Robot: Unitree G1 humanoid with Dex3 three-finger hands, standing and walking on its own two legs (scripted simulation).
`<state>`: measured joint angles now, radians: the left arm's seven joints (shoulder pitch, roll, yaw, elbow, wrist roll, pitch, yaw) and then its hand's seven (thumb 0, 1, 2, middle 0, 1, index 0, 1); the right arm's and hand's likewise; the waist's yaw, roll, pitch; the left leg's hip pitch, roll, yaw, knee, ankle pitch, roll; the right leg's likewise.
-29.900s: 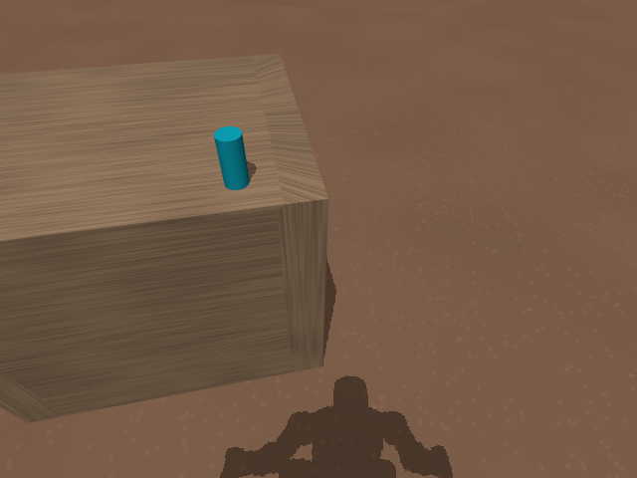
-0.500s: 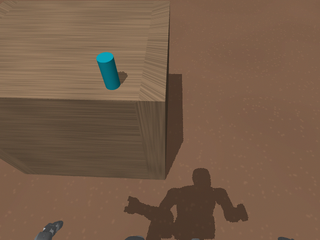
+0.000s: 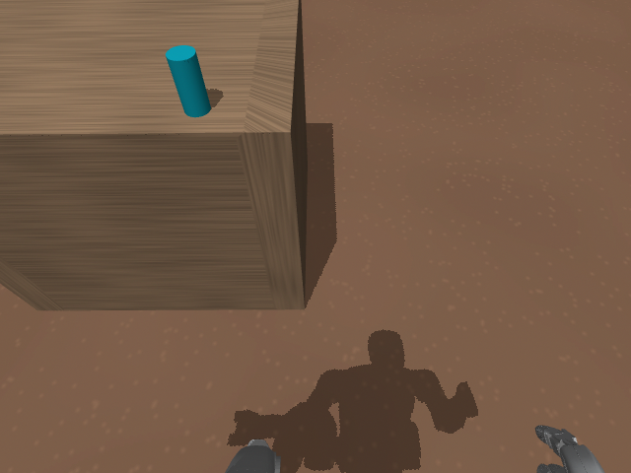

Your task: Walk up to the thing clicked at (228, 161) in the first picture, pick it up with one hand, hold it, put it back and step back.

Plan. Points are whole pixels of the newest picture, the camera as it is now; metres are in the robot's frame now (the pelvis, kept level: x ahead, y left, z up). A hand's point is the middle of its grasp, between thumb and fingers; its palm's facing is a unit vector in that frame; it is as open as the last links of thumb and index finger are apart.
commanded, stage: step back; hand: left
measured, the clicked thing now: (189, 83) +0.76 +0.25 +0.06
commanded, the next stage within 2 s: stand in 1.82 s
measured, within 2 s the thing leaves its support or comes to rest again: neither
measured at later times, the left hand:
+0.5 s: hand out of the picture -0.06 +0.26 -0.13, palm faces +0.10 -0.92 -0.39, open 7.4 cm
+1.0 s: hand out of the picture -0.27 +0.25 -0.12, palm faces +0.14 -0.88 -0.45, open 7.4 cm
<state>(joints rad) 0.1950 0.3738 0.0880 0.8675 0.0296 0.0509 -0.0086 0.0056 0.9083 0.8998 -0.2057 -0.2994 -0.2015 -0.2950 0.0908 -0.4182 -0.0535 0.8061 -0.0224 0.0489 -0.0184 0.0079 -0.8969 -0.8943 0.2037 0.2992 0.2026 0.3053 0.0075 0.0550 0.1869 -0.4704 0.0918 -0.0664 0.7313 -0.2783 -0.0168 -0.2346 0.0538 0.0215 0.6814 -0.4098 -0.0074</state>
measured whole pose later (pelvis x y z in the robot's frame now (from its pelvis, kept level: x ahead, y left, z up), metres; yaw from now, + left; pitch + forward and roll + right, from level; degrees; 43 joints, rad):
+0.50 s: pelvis -0.16 -0.02 +0.01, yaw +4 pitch -3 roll +0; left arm 0.12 0.40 0.07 0.84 0.00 0.07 0.02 0.01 0.91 0.90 -0.21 -0.30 -0.20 -0.30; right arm 0.15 -0.37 -0.03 0.87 -0.04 0.05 -0.01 0.01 -0.90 -0.89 0.20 0.30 0.20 0.31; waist 0.00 -0.02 0.15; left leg -0.33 0.02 -0.03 0.64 -0.27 0.01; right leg -0.46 0.09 0.09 1.13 -0.53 -0.01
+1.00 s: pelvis -0.30 -0.04 +0.01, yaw +7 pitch -3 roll +2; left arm 0.21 0.40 0.08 0.92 0.04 0.01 0.00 0.01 0.90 0.90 -0.21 -0.30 -0.21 -0.30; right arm 0.22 -0.39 -0.07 0.99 -0.04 0.04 0.01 0.01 -0.90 -0.89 0.20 0.30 0.20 0.30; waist 0.03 -0.01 0.10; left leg -0.22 -0.03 -0.04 0.60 -0.33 -0.01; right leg -0.35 -0.07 -0.01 0.72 -0.35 -0.01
